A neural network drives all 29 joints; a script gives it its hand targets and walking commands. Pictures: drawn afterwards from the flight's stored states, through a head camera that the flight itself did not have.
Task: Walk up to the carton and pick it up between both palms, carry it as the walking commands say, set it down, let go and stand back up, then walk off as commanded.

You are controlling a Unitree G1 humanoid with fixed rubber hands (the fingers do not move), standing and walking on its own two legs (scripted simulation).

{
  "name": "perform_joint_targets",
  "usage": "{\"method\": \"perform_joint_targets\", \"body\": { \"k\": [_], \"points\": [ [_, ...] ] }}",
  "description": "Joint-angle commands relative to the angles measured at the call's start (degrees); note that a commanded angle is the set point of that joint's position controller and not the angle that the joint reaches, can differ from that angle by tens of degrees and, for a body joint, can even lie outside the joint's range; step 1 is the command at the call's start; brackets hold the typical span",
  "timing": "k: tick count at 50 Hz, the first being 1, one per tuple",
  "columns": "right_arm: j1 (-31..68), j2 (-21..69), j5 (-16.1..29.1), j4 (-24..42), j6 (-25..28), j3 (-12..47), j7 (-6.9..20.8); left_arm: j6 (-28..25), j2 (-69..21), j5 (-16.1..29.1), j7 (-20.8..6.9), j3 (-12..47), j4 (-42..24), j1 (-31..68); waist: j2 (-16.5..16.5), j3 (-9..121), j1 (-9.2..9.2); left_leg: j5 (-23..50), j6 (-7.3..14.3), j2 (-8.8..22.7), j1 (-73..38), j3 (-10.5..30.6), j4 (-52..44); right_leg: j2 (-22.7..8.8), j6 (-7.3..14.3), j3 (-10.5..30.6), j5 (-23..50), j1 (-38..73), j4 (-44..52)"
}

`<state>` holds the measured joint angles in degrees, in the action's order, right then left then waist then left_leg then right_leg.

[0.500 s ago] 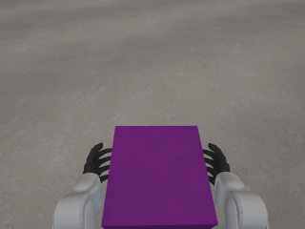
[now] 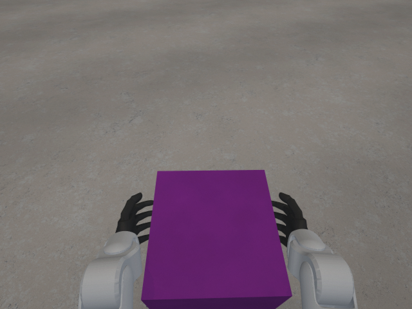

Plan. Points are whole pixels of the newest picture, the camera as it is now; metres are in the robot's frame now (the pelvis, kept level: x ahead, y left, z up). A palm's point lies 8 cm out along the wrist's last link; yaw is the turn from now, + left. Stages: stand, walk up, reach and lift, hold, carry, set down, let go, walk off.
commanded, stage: carry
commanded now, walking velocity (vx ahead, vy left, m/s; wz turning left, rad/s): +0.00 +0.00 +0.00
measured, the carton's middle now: (211, 250) +0.27 +0.01 +0.00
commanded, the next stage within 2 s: hold in 0.34 s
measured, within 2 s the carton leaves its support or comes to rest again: neither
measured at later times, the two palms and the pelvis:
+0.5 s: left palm (133, 248) +0.25 +0.15 +0.03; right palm (287, 244) +0.26 -0.14 +0.03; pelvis +0.00 +0.00 +0.01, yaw +0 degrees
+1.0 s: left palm (122, 258) +0.23 +0.16 +0.05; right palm (283, 238) +0.26 -0.12 +0.05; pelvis -0.02 -0.01 +0.01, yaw +2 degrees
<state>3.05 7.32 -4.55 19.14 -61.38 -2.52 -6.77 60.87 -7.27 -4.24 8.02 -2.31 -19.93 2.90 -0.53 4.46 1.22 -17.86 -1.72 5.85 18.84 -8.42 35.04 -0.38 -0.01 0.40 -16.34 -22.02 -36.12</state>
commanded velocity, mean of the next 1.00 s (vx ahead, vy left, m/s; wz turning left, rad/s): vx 0.00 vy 0.00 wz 0.00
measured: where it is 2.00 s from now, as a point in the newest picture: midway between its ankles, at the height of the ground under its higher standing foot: outside the picture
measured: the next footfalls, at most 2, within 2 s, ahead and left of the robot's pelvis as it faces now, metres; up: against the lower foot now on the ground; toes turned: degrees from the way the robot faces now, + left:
none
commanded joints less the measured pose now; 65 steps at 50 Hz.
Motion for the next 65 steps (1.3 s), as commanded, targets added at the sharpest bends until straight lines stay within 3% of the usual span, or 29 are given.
{"method": "perform_joint_targets", "body": {
  "k": [1, 4, 14, 17, 18, 19, 21, 22, 24, 26, 28, 31, 33, 34, 35, 40, 41, 44, 46, 47, 52, 53, 54, 55, 59, 60, 61, 64, 65],
  "points": [
    [22.44, 43.74, 11.67, 3.83, 2.39, 28.57, 6.08, -1.48, -44.49, 14.66, -7.45, 33.06, -7.14, 25.5, -0.19, 11.8, -1.12, 8.5, 2.49, 3.33, -6.14, 5.14, -7.14, -4.84, 2.28, 3.85, 17.82, 2.78, 6.08],
    [23.53, 42.22, 10.73, 0.75, 2.46, 26.82, 6.22, -1.3, -42.99, 13.02, -7.63, 30.82, -3.4, 25.79, 2.63, 8.81, -1.09, 1.54, 2.47, 3.33, -2.72, 6.47, -10.13, -4.57, 2.33, 4.32, 10.83, 2.24, 7.24],
    [24.93, 43.15, 11.62, 3.58, 2.97, 28.19, 5.71, -1.75, -44.28, 13.83, -7.63, 30.8, -3.69, 24.5, -1.82, 10.45, -1.2, 2.31, 1.84, 2.78, -4.24, 4.73, -7.78, -5.0, 2.36, 4.91, 12.32, 2.3, 9.11],
    [22.4, 42.07, 10.0, 0.49, 2.83, 25.99, 5.75, -2.04, -43.07, 13.8, -7.56, 31.31, -4.29, 26.69, 2.48, 9.97, -1.23, 4.4, 2.39, 3.77, -3.92, 6.6, -10.47, -4.12, 2.07, 3.82, 11.78, 2.39, 6.97],
    [14.45, 21.96, -4.22, -19.62, 7.46, 5.89, 7.04, -6.38, -22.96, -2.73, -7.9, 11.21, 15.81, 18.17, 1.65, -12.39, -1.82, -3.21, 4.26, -9.42, -4.92, 10.05, -14.17, 4.91, 2.78, 3.07, -0.82, 12.19, 14.94],
    [20.31, 17.93, -1.32, -28.12, 12.63, 8.23, 7.67, -11.69, -16.84, -1.09, -8.09, 6.89, 29.8, 21.85, 1.67, -8.45, 0.58, -1.45, 4.11, -8.66, -1.91, 8.29, -13.6, 4.38, 1.7, 3.37, -0.53, 12.15, 13.78],
    [17.79, 26.14, 4.21, -16.21, 19.26, 17.81, 8.63, -18.03, -25.89, 2.45, -9.2, 18.46, 17.58, 19.13, 3.83, 1.4, -1.07, 8.61, 3.74, -8.37, -7.81, 8.98, -12.43, 3.66, 0.44, 3.61, 13.6, 14.84, 11.74],
    [26.02, 31.32, 7.87, -11.58, 19.85, 23.77, 9.83, -19.02, -29.14, 3.89, -9.36, 19.91, 13.59, 23.85, 1.77, 7.61, 3.04, 13.06, 4.27, -8.23, -8.08, 9.48, -10.99, 4.51, 0.44, 4.15, 16.12, 16.11, 10.0],
    [29.59, 34.63, 10.81, -7.06, 22.13, 30.29, 11.64, -20.1, -34.8, 4.88, -9.11, 22.39, 9.85, 20.88, 4.32, 17.64, 6.43, 27.17, 2.49, -9.52, -13.64, 9.57, -9.18, 4.79, 0.29, 4.8, 25.32, 19.87, 9.22],
    [21.92, 36.35, 9.73, -10.8, 21.51, 30.1, 12.48, -20.01, -36.15, 5.47, -9.34, 24.94, 6.98, 18.19, 3.23, 14.76, 4.13, 33.87, 1.62, -9.45, -16.58, 10.68, -10.45, 5.4, 0.2, 4.61, 29.52, 18.8, 10.47],
    [16.75, 36.45, 7.46, -15.07, 21.18, 28.23, 12.51, -19.82, -34.96, 4.91, -9.96, 24.9, 9.05, 16.46, 1.74, 12.1, 2.06, 31.0, 1.73, -9.4, -15.56, 11.21, -12.65, 5.15, 0.25, 3.97, 29.01, 21.88, 12.44],
    [20.1, 35.14, 7.02, -18.79, 21.18, 27.67, 13.51, -19.28, -34.19, 2.73, -9.77, 21.12, 14.06, 16.19, 2.61, 5.84, 4.69, 23.41, 1.99, -9.05, -14.38, 10.89, -14.15, 4.88, 0.94, 4.08, 18.73, 19.31, 14.07],
    [24.23, 34.6, 5.83, -20.43, 20.62, 24.8, 13.62, -18.65, -34.08, 2.12, -10.28, 20.3, 17.52, 20.18, 3.4, 2.73, 3.63, 12.39, 2.44, -8.92, -11.17, 10.69, -15.76, 5.14, 1.83, 3.53, 12.02, 19.24, 14.17],
    [27.13, 32.92, 5.84, -19.33, 20.76, 24.69, 13.55, -18.56, -32.47, 1.48, -10.38, 17.28, 20.26, 18.84, 0.14, 0.77, 5.01, 8.76, 3.0, -8.87, -10.55, 10.27, -15.52, 4.69, 1.67, 3.37, 8.17, 18.81, 14.78],
    [26.99, 33.55, 5.84, -20.7, 21.05, 24.2, 13.53, -19.15, -33.29, 2.78, -10.53, 19.13, 18.4, 22.34, 0.96, -0.23, 3.02, 7.53, 2.93, -8.53, -10.89, 10.58, -15.37, 4.6, 1.86, 3.13, 7.43, 18.03, 14.59],
    [34.92, 35.54, 6.35, -21.34, 22.13, 22.54, 14.24, -19.65, -37.54, 3.28, -11.53, 19.99, 19.74, 30.02, 3.76, -0.8, 2.58, 0.21, 2.55, -8.44, -8.49, 10.99, -15.55, 5.37, 2.5, 3.44, 3.09, 19.69, 12.87],
    [33.86, 36.1, 5.22, -24.23, 21.45, 22.08, 14.29, -19.37, -37.71, 3.18, -11.55, 18.76, 21.32, 29.19, 0.94, -1.08, 2.18, 0.84, 3.07, -8.3, -8.8, 11.58, -15.54, 5.21, 2.53, 3.0, 2.8, 20.08, 13.38],
    [34.53, 39.79, 5.7, -25.95, 22.6, 21.86, 14.7, -19.91, -41.68, 3.7, -12.81, 20.98, 20.93, 32.75, 5.12, -1.92, 0.56, 2.4, 2.17, -9.28, -11.45, 11.31, -14.67, 4.74, 3.44, 3.43, 4.4, 19.13, 13.78],
    [34.64, 41.54, 4.51, -27.96, 21.93, 21.09, 14.98, -19.92, -41.98, 3.8, -13.87, 21.06, 20.88, 34.87, 3.31, -1.74, -0.02, 2.17, 2.6, -9.17, -9.97, 11.82, -14.76, 4.97, 3.28, 3.12, 4.19, 20.39, 13.82],
    [38.35, 42.19, 4.42, -28.18, 21.79, 21.65, 15.21, -19.2, -43.01, 3.03, -13.79, 18.57, 24.97, 34.14, 1.39, -0.65, 2.18, 0.88, 2.79, -9.42, -10.52, 11.54, -14.64, 4.91, 3.54, 3.45, 2.05, 20.83, 14.25],
    [39.3, 47.21, 4.54, -29.64, 21.68, 21.73, 16.58, -19.4, -47.34, 3.97, -15.89, 21.0, 23.38, 38.93, 3.97, 0.93, 0.14, 2.49, 2.48, -9.52, -9.75, 12.27, -14.68, 5.15, 2.92, 3.81, 5.33, 23.06, 13.4],
    [37.84, 47.24, 3.09, -32.5, 21.06, 19.67, 16.6, -18.68, -47.24, 2.44, -16.08, 19.1, 27.12, 37.26, 4.35, -0.43, 0.65, 0.52, 2.46, -9.36, -8.11, 12.05, -15.41, 5.22, 2.64, 3.65, 3.94, 24.4, 13.77],
    [42.52, 53.33, 2.97, -34.51, 21.04, 20.41, 18.31, -19.87, -43.8, -0.13, -16.92, 14.87, 28.16, 41.72, -1.44, 0.21, 8.69, -1.9, 4.14, -9.65, -8.18, 10.45, -15.52, 5.0, 0.15, 3.89, -5.61, 19.33, 15.79],
    [43.18, 51.37, 2.84, -35.93, 21.1, 18.39, 18.61, -19.58, -43.82, -0.77, -17.45, 14.86, 30.6, 42.32, 1.0, -1.02, 6.06, -4.65, 3.59, -10.28, -11.27, 10.08, -15.07, 4.75, 0.69, 3.99, -10.17, 15.28, 16.8],
    [45.71, 57.64, 2.35, -42.03, 23.31, 16.36, 20.24, -20.97, -51.16, -0.37, -19.86, 15.35, 33.8, 48.02, 3.07, 0.12, 5.54, -3.62, 2.87, -10.84, -10.65, 9.82, -14.19, 4.63, 1.53, 4.48, -8.46, 13.37, 16.48],
    [44.68, 57.02, 0.41, -44.2, 23.69, 13.24, 20.41, -21.38, -50.8, 0.05, -20.72, 14.52, 35.74, 48.47, -0.44, -1.06, 3.16, -3.11, 3.25, -10.4, -10.26, 10.23, -14.74, 4.72, 0.93, 3.81, -7.6, 13.69, 16.71],
    [47.03, 58.04, 1.42, -42.99, 24.6, 14.1, 20.7, -21.7, -50.8, -1.35, -20.95, 12.97, 37.16, 47.02, 2.59, 0.37, 5.35, -0.52, 3.28, -10.27, -10.59, 10.31, -14.3, 4.29, 0.98, 4.23, -4.97, 13.99, 15.78],
    [48.98, 57.86, -0.69, -47.27, 25.99, 11.6, 21.3, -23.49, -50.68, -3.93, -21.48, 8.66, 42.39, 46.37, 0.14, 0.93, 6.57, -2.1, 3.49, -10.61, -9.39, 9.62, -13.96, 4.44, 0.62, 4.33, -6.85, 13.3, 16.04],
    [46.23, 59.02, -0.51, -47.03, 26.91, 11.31, 21.25, -24.68, -51.71, -2.79, -21.61, 11.23, 39.43, 47.91, 2.39, 3.66, 5.05, 2.01, 3.13, -10.46, -9.58, 10.31, -14.21, 4.57, 0.86, 4.47, -0.76, 14.69, 15.41]
  ]
}}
